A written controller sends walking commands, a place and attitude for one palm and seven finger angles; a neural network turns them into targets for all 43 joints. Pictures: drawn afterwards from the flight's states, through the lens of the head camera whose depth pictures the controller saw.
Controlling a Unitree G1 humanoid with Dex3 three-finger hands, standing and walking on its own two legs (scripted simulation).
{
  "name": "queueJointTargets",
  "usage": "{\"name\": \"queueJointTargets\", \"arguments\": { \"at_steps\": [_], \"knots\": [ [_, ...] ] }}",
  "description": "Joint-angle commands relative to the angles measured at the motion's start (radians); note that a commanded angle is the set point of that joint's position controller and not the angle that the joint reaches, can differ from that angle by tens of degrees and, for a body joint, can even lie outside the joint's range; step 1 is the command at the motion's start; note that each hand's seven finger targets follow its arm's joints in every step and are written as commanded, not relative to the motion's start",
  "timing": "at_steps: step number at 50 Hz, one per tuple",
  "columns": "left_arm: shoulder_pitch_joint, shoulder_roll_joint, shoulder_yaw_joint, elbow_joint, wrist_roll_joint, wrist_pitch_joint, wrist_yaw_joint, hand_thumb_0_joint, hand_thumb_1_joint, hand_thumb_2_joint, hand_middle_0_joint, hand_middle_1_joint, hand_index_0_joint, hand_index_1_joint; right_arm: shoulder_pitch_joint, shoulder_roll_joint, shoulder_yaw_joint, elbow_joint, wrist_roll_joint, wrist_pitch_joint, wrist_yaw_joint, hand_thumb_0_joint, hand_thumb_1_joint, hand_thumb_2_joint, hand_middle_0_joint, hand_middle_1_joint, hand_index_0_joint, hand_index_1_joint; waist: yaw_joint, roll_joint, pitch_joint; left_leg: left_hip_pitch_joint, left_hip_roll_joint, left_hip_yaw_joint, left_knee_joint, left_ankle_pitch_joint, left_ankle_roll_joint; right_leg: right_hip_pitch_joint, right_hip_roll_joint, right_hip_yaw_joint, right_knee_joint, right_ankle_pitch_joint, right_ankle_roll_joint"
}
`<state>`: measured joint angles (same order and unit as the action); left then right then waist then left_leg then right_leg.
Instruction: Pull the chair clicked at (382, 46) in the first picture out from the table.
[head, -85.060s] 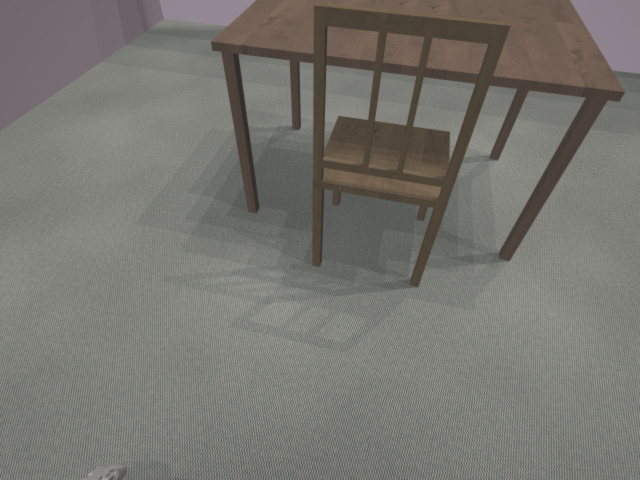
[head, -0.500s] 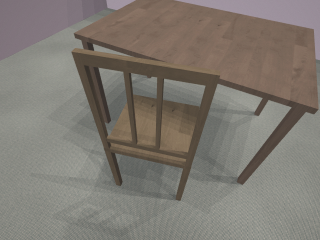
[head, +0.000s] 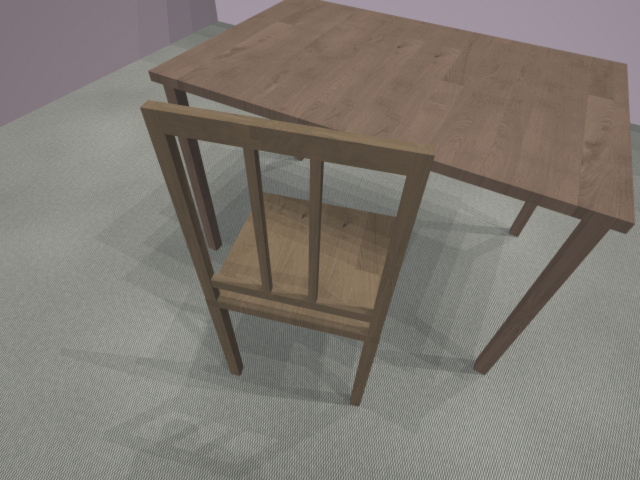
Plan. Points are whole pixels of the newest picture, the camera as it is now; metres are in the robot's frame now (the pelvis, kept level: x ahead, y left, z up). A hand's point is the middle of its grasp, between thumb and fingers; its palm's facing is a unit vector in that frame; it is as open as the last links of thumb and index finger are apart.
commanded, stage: look again from close up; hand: left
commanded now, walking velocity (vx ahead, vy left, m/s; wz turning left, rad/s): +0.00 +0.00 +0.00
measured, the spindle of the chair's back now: (260, 231) +0.54 +0.15 -0.05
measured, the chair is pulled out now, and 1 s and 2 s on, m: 0.12 0.12 0.12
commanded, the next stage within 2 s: shuffle to correct the standing spot in 0.24 s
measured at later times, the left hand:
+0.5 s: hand out of the picture -0.04 +0.17 -0.18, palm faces +0.05 -0.98 -0.18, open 7.4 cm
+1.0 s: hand out of the picture +0.06 +0.25 -0.18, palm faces +0.01 -0.96 -0.27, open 7.4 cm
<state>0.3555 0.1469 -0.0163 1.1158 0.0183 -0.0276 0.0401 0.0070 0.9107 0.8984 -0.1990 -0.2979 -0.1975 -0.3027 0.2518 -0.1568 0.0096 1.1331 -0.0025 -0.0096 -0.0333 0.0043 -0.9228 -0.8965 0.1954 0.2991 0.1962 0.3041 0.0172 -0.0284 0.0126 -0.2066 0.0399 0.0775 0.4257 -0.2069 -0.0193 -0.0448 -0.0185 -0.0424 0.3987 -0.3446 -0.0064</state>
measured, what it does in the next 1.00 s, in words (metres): steps on the spot: right foot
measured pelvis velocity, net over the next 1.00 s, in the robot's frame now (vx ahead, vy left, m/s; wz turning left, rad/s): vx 0.03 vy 0.06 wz -0.10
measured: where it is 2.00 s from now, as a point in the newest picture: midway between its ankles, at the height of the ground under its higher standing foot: outside the picture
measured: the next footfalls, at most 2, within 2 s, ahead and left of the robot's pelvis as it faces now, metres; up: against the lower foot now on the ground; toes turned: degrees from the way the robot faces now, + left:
right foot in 0.90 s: +0.05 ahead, -0.06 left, +0.00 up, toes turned -12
left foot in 1.18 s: +0.15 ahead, +0.25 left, +0.00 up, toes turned -5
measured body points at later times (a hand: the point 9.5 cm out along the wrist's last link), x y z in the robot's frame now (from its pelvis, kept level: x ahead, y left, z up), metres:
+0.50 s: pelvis +0.00 +0.00 +0.00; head +0.01 +0.01 +0.45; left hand -0.04 +0.22 -0.16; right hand +0.01 -0.23 -0.16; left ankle +0.01 +0.13 -0.74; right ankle -0.08 -0.11 -0.74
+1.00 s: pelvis +0.03 +0.06 -0.01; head +0.05 +0.04 +0.43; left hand +0.06 +0.30 -0.16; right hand +0.03 -0.16 -0.18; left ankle +0.02 +0.16 -0.70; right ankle +0.01 -0.05 -0.74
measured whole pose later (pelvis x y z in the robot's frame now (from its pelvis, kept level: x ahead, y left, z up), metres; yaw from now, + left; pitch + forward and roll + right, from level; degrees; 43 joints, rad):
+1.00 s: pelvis +0.03 +0.06 -0.01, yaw -5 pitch +0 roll +1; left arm 0.31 0.15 0.04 0.98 0.03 -0.03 0.06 0.01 0.91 0.90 -0.20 -0.30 -0.20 -0.30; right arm 0.29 -0.17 -0.02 1.02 -0.03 0.06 0.00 0.00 -0.91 -0.90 0.20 0.30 0.20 0.30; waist 0.04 0.03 0.04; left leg -0.37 -0.01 0.10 0.90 -0.48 0.01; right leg -0.27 -0.08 -0.09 0.64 -0.37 0.00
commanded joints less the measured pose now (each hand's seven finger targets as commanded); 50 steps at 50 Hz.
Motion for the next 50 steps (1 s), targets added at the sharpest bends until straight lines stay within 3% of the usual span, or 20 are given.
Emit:
{"name": "queueJointTargets", "arguments": {
  "at_steps": [1,9,18,23,28,31,33,34,35,36,37,38,41,43,44,45,46,47,48,50],
  "knots": [
    [0.11,0.102,0.015,-0.012,-0.004,-0.003,0.004,0.0,0.9,0.9,-0.2,-0.3,-0.2,-0.3,0.038,-0.093,-0.014,-0.032,0.0,-0.009,-0.001,0.0,-0.9,-0.9,0.2,0.3,0.2,0.3,-0.003,0.009,0.056,0.082,0.061,-0.072,-0.041,0.178,0.042,-0.145,-0.093,0.069,-0.088,0.309,-0.012],
    [0.115,0.105,0.017,-0.012,-0.004,-0.005,0.005,0.0,0.9,0.9,-0.2,-0.3,-0.2,-0.3,0.043,-0.092,-0.013,-0.031,0.001,-0.012,-0.004,0.0,-0.9,-0.9,0.2,0.3,0.2,0.3,-0.003,0.014,0.031,0.092,0.062,-0.067,-0.028,0.229,0.042,-0.118,-0.095,0.064,-0.077,0.391,-0.012],
    [0.117,0.101,0.019,-0.007,-0.003,-0.002,0.005,0.0,0.9,0.9,-0.2,-0.3,-0.2,-0.3,0.042,-0.092,-0.013,-0.029,0.0,-0.006,-0.003,0.0,-0.9,-0.9,0.2,0.3,0.2,0.3,0.002,0.014,0.074,0.072,0.057,-0.066,-0.039,0.166,0.04,-0.136,-0.096,0.069,-0.1,0.308,-0.014],
    [0.135,0.134,0.041,-0.009,0.0,0.001,0.004,0.0,0.9,0.9,-0.2,-0.3,-0.2,-0.3,0.036,-0.107,-0.023,-0.056,-0.007,0.005,0.008,0.0,-0.9,-0.9,0.2,0.3,0.2,0.3,0.016,-0.019,0.087,-0.001,0.029,-0.024,0.015,0.019,0.03,-0.114,-0.14,0.142,-0.104,0.243,-0.057],
    [0.162,0.164,0.066,-0.017,0.002,0.009,0.006,0.0,0.9,0.9,-0.2,-0.3,-0.2,-0.3,0.009,-0.102,-0.031,-0.106,-0.012,0.011,0.012,0.0,-0.9,-0.9,0.2,0.3,0.2,0.3,0.035,-0.085,0.134,-0.134,-0.001,0.031,0.114,-0.077,0.016,-0.058,-0.224,0.251,-0.089,0.371,-0.123],
    [0.157,0.161,0.075,-0.031,0.006,0.013,0.008,0.0,0.9,0.9,-0.2,-0.3,-0.2,-0.3,0.037,-0.109,-0.035,-0.124,-0.012,0.005,0.011,0.0,-0.9,-0.9,0.2,0.3,0.2,0.3,0.018,-0.083,0.107,-0.071,-0.004,0.035,0.086,-0.012,0.025,-0.078,-0.202,0.227,-0.005,0.498,-0.121],
    [0.127,0.147,0.073,-0.053,0.008,0.02,0.006,0.0,0.9,0.9,-0.2,-0.3,-0.2,-0.3,0.105,-0.135,-0.042,-0.116,-0.012,0.002,0.008,0.0,-0.9,-0.9,0.2,0.3,0.2,0.3,-0.018,0.004,0.074,0.089,0.039,0.011,0.054,0.146,0.052,-0.188,-0.133,0.137,0.101,0.451,-0.085],
    [0.1,0.132,0.07,-0.071,0.01,0.022,0.004,0.0,0.9,0.9,-0.2,-0.3,-0.2,-0.3,0.16,-0.161,-0.048,-0.105,-0.016,0.001,0.005,0.0,-0.9,-0.9,0.2,0.3,0.2,0.3,-0.038,0.088,0.037,0.193,0.089,-0.038,0.048,0.271,0.084,-0.275,-0.086,0.072,0.198,0.315,-0.063],
    [0.067,0.109,0.064,-0.092,0.01,0.025,0.004,0.0,0.9,0.9,-0.2,-0.3,-0.2,-0.3,0.209,-0.183,-0.052,-0.101,-0.017,0.004,0.001,0.0,-0.9,-0.9,0.2,0.3,0.2,0.3,-0.053,0.172,0.023,0.254,0.164,-0.113,0.002,0.377,0.14,-0.362,-0.026,0.002,0.31,0.051,-0.039],
    [0.031,0.088,0.059,-0.112,0.008,0.028,0.007,0.0,0.9,0.9,-0.2,-0.3,-0.2,-0.3,0.225,-0.177,-0.051,-0.102,-0.018,0.007,-0.001,0.0,-0.9,-0.9,0.2,0.3,0.2,0.3,-0.055,0.213,0.043,0.238,0.233,-0.162,-0.062,0.414,0.204,-0.439,-0.013,-0.013,0.457,-0.224,-0.03],
    [0.012,0.072,0.055,-0.123,0.008,0.032,0.007,0.0,0.9,0.9,-0.2,-0.3,-0.2,-0.3,0.199,-0.16,-0.044,-0.117,-0.016,0.01,0.0,0.0,-0.9,-0.9,0.2,0.3,0.2,0.3,-0.042,0.188,0.083,0.154,0.268,-0.174,-0.094,0.376,0.251,-0.446,-0.035,0.004,0.551,-0.287,-0.034],
    [0.013,0.059,0.058,-0.126,0.008,0.034,0.006,0.0,0.9,0.9,-0.2,-0.3,-0.2,-0.3,0.152,-0.149,-0.041,-0.137,-0.022,0.012,0.005,0.0,-0.9,-0.9,0.2,0.3,0.2,0.3,-0.024,0.169,0.098,0.093,0.267,-0.164,-0.102,0.333,0.263,-0.437,-0.052,0.008,0.577,-0.275,-0.043],
    [0.084,0.036,0.06,-0.118,0.01,0.036,0.003,0.0,0.9,0.9,-0.2,-0.3,-0.2,-0.3,0.053,-0.142,-0.035,-0.175,-0.029,0.017,0.012,0.0,-0.9,-0.9,0.2,0.3,0.2,0.3,0.033,0.148,0.049,-0.028,0.209,-0.067,-0.085,0.23,0.221,-0.28,-0.063,-0.031,0.427,-0.155,-0.042],
    [0.195,0.059,0.07,-0.09,0.013,0.026,0.006,0.0,0.9,0.9,-0.2,-0.3,-0.2,-0.3,0.017,-0.142,-0.036,-0.182,-0.02,0.018,0.016,0.0,-0.9,-0.9,0.2,0.3,0.2,0.3,0.095,0.056,0.022,-0.139,0.137,0.004,0.052,0.082,0.15,-0.085,-0.077,-0.027,0.154,0.098,-0.034],
    [0.234,0.136,0.081,-0.083,0.018,0.011,0.015,0.0,0.9,0.9,-0.2,-0.3,-0.2,-0.3,0.026,-0.105,-0.037,-0.195,-0.012,0.018,0.021,0.0,-0.9,-0.9,0.2,0.3,0.2,0.3,0.102,-0.148,0.026,-0.25,0.026,0.057,0.206,-0.124,0.076,-0.008,-0.222,0.222,-0.028,0.193,-0.078],
    [0.218,0.226,0.094,-0.097,0.011,0.007,0.021,0.0,0.9,0.9,-0.2,-0.3,-0.2,-0.3,0.036,-0.092,-0.042,-0.221,-0.013,0.026,0.026,0.0,-0.9,-0.9,0.2,0.3,0.2,0.3,0.078,-0.26,0.04,-0.348,-0.036,0.063,0.358,-0.335,0.024,-0.019,-0.443,0.49,-0.147,0.231,-0.182],
    [0.202,0.237,0.1,-0.116,0.006,0.006,0.024,0.0,0.9,0.9,-0.2,-0.3,-0.2,-0.3,0.002,-0.106,-0.048,-0.228,-0.025,0.034,0.028,0.0,-0.9,-0.9,0.2,0.3,0.2,0.3,0.085,-0.155,0.046,-0.356,-0.009,-0.024,0.482,-0.363,0.019,-0.067,-0.471,0.528,-0.155,0.196,-0.253],
    [0.166,0.233,0.11,-0.121,0.01,0.003,0.031,0.0,0.9,0.9,-0.2,-0.3,-0.2,-0.3,-0.034,-0.099,-0.051,-0.239,-0.026,0.043,0.03,0.0,-0.9,-0.9,0.2,0.3,0.2,0.3,0.082,-0.218,0.088,-0.418,-0.003,-0.051,0.564,-0.346,0.016,-0.086,-0.458,0.513,-0.152,0.236,-0.259],
    [0.132,0.206,0.109,-0.131,0.013,0.003,0.035,0.0,0.9,0.9,-0.2,-0.3,-0.2,-0.3,-0.045,-0.103,-0.053,-0.245,-0.027,0.041,0.032,0.0,-0.9,-0.9,0.2,0.3,0.2,0.3,0.072,-0.227,0.116,-0.446,0.017,-0.092,0.597,-0.307,0.016,-0.099,-0.442,0.453,-0.131,0.295,-0.252],
    [0.064,0.194,0.106,-0.16,0.022,0.001,0.032,0.0,0.9,0.9,-0.2,-0.3,-0.2,-0.3,-0.019,-0.082,-0.054,-0.241,-0.023,0.039,0.042,0.0,-0.9,-0.9,0.2,0.3,0.2,0.3,0.036,-0.167,0.071,-0.369,0.019,-0.097,0.549,-0.251,0.009,-0.136,-0.38,0.298,-0.084,0.387,-0.211]
  ]
}}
